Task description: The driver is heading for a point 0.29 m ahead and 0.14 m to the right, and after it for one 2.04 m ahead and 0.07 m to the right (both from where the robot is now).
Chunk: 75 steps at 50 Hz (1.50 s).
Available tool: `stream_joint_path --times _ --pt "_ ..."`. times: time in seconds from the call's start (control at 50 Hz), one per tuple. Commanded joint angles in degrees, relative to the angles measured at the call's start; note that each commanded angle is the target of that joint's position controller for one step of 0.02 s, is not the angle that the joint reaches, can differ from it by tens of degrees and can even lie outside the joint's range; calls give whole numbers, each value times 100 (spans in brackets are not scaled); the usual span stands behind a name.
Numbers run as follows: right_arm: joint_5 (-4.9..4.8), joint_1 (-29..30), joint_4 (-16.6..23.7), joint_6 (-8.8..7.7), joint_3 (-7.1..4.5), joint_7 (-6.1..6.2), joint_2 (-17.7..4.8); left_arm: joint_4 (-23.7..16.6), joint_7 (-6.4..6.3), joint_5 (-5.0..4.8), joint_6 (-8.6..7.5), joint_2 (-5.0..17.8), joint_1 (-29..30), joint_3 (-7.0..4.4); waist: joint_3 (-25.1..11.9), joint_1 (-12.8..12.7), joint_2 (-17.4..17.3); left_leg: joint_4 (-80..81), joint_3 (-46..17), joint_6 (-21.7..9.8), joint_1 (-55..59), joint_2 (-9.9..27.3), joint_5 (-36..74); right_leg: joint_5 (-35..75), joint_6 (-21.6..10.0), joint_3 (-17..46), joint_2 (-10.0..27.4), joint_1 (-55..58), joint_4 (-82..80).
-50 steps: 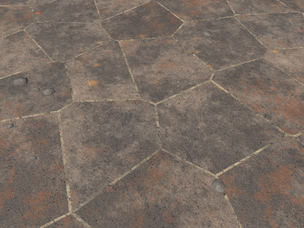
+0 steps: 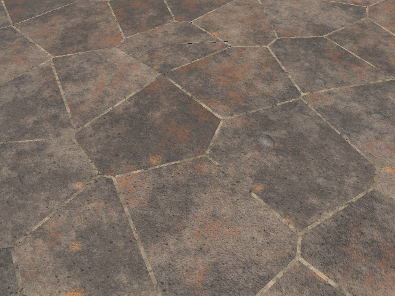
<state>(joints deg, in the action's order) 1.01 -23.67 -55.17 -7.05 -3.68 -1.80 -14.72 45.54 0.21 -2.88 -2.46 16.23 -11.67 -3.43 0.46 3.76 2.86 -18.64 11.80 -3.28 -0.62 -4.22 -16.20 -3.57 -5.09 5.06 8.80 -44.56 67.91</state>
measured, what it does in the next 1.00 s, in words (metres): walks ahead: right foot, then left foot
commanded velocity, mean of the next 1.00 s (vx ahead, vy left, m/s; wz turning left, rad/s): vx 0.35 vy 0.00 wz -0.05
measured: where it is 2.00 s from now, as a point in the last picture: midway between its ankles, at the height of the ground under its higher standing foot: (216, 291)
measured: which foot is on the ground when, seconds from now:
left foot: down 0.00-0.22, up 0.24-0.76, down 0.78-1.00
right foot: up 0.00-0.20, down 0.22-0.78, up 0.80-1.00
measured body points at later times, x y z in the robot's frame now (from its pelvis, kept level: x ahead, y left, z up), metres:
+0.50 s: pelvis +0.36 -0.03 +0.00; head +0.39 -0.06 +0.45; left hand +0.56 +0.18 -0.10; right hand +0.48 -0.34 -0.08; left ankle +0.54 +0.12 -0.67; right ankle +0.38 -0.08 -0.74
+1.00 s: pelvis +0.53 +0.00 +0.00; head +0.59 +0.02 +0.45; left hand +0.75 +0.25 -0.09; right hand +0.65 -0.30 -0.08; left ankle +0.58 +0.07 -0.74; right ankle +0.54 -0.17 -0.66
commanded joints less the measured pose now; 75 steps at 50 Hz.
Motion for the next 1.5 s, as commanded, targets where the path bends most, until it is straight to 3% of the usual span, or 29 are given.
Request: stream_joint_path --times 0.02,0.1,0.14,0.18,0.2,0.22,0.24,0.26,0.28,0.32,0.38,0.48,0.6,0.68,0.74,0.76,0.78,0.8,0.82,0.84,0.88,1.06,1.26,1.28,1.3,1.32,1.36,1.42,1.5 --pt "48 817 544 -149 -17 127 -449 -327 55 57 -8 78 62 -5 825 -361 -379 1292 -262 10 -1147 1320 1942 1012 36 -134 25 58 -636" --pt "50 355 490 -31 -31 317 -801 -684 313 61 -156 57 779 20 948 -169 -146 1083 241 345 72 1491 3616 1425 -146 -835 -291 -268 -1868" --pt "51 384 617 92 -70 450 -1075 -842 460 87 -213 203 841 -48 723 -322 -349 390 512 549 344 1439 6182 1325 -275 -1566 -792 558 -2477" --pt "-11 574 782 259 -161 637 -1432 -705 524 82 -154 475 -190 -213 91 -942 -863 -1218 472 527 283 1635 8381 927 -284 -1907 -1324 2055 -2491" --pt "-55 992 939 282 -201 612 -1541 -407 468 104 -49 918 -1520 -417 -496 -1618 -1019 -2626 266 465 -231 1708 8610 706 -484 -1596 -1383 3564 -2424" --pt "-216 1415 1057 229 -209 466 -1407 -112 291 99 39 1213 -2603 -573 -762 -2130 -496 -4751 249 533 -1075 1228 6184 1485 -792 -885 -1085 5013 -3394" --pt "-86 1609 1420 7 101 216 -148 -49 153 255 84 1192 -2211 -500 -153 -1411 1945 -7343 -124 643 -3042 -263 -1611 3899 -1089 383 -696 5578 -3370" --pt "-208 372 1669 -206 242 108 40 -471 171 686 -113 1228 -1566 -348 -1786 -463 1701 -8538 -1803 570 -4059 -406 -1998 3572 -2351 3355 634 6488 -3829" --pt "-156 747 1750 -296 147 88 -635 -799 226 569 -127 1165 -1360 -432 -2272 -786 384 -8075 -2291 312 -3751 -156 -1679 2438 -2289 3743 670 6262 -4428" --pt "-145 1258 1914 -207 66 172 -696 -1006 247 212 -221 901 -475 -359 -815 -186 -1226 -6737 -2128 277 -3942 325 -1167 859 -1833 3191 290 4441 -4994" --pt "-79 931 1765 197 -61 269 -916 -1265 112 293 -187 690 186 -278 -364 120 -1148 -5584 -1870 644 -3041 843 -795 2545 -1481 1930 26 2562 -5000" --pt "-77 1175 1671 333 160 374 -233 -757 -143 335 -59 298 -372 -76 -1005 -337 -102 -3297 -1403 776 -2525 865 1298 3558 -837 83 -634 2789 -4648" --pt "-231 1903 1995 318 -41 150 -796 -676 -173 476 71 586 -209 -145 -457 -804 253 -2470 -1464 519 -3559 889 1075 2701 -746 199 155 4002 -4532" --pt "-185 1735 2183 353 -79 -88 -694 -779 -291 378 247 580 -20 -172 -291 -750 220 -2574 -1275 383 -4183 895 88 2972 -827 371 645 4591 -4137" --pt "-225 1097 2087 358 -125 -161 -660 -923 -341 283 298 668 392 -213 -464 -424 177 -1856 -894 143 -3227 556 153 3750 -510 -90 427 4356 -3509" --pt "-205 484 1920 341 -210 -119 -777 -959 -362 241 281 671 552 -217 -706 -96 21 -1205 -875 -61 -2227 294 950 3891 -234 -470 65 3966 -2732" --pt "-157 -9 1921 328 -390 -21 -1304 -1100 -354 322 208 683 617 -222 -926 131 -732 -820 -2121 -482 -1059 849 3170 2382 234 -802 -538 2871 -1368" --pt "-18 -50 2019 330 -478 57 -1886 -1315 -223 619 126 223 496 -92 -1262 -230 -2275 -661 -4645 -1633 423 2209 5919 -3037 717 -705 -1909 801 448" --pt "87 -51 2142 353 -394 87 -1506 -1202 -103 492 38 413 361 -62 -2133 -58 -1791 -586 -5059 -1874 1063 2369 5453 -3392 676 427 -1696 513 1147" --pt "-2 410 2280 403 -379 132 -1351 -1180 -54 332 29 520 513 -68 -1790 -130 -1245 -653 -4464 -1636 826 2135 4823 -2992 682 490 -1487 318 1247" --pt "-281 899 2454 597 -311 232 -1080 -1145 -122 392 105 457 877 -72 -1064 -262 -319 -505 -3786 -1139 -18 1617 3693 -2347 744 341 -1207 204 562" --pt "-237 1073 2622 945 -441 518 -1333 -908 -200 275 169 376 1000 -125 -939 -363 -1054 -374 -3960 -625 -767 938 2324 -1312 999 413 -1484 1068 -1914" --pt "-205 1446 2779 1021 -267 414 -1102 -706 -6 301 -86 604 680 -238 -765 -373 -1233 -962 -4430 -463 -1157 690 1937 -207 634 179 -1127 3003 -4436" --pt "-164 1195 2722 1006 -202 389 -925 -757 -20 369 -67 766 689 -268 -814 -274 -762 -1348 -4208 -250 -1477 428 709 276 394 678 -537 3554 -4678" --pt "-64 727 2648 974 -109 362 -678 -916 -57 468 -5 1078 874 -289 -794 26 639 -2500 -3328 109 -2049 -373 -1579 1580 -163 1759 553 3953 -4788" --pt "-114 998 2827 900 -249 367 -1123 -777 -48 581 18 1185 500 -342 -545 -171 1413 -3668 -2693 435 -2794 -687 -2462 1750 -1115 2911 1260 3622 -5055" --pt "-123 1140 2562 888 -379 387 -1486 -854 -86 385 32 774 651 -236 -406 -258 435 -4793 -2572 698 -2941 -234 -1604 804 -918 2155 828 3409 -4857" --pt "-4 1075 2395 966 -85 349 -574 -800 -62 313 98 306 847 52 -321 -128 322 -4275 -2093 938 -2334 111 -1084 87 -479 1423 -10 3028 -4977" --pt "-138 1703 2540 821 -116 386 -620 -818 -101 236 320 1173 220 -287 -246 -598 852 -2531 -1543 956 -2296 9 -1280 305 -600 1870 -190 3699 -4817"
Velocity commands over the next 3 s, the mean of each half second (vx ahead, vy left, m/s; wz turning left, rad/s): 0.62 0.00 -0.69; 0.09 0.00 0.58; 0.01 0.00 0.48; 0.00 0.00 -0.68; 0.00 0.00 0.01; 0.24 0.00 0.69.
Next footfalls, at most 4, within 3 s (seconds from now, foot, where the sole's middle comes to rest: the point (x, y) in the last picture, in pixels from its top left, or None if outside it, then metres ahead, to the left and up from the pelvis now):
0.22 right None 0.42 -0.09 -0.77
0.78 left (179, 279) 0.62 0.06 -0.77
1.28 right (234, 258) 0.68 -0.14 -0.77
1.68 left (177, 290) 0.58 0.07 -0.77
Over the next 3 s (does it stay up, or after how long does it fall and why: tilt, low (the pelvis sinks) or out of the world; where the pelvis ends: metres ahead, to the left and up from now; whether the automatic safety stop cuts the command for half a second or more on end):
stays up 0.69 -0.04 0.02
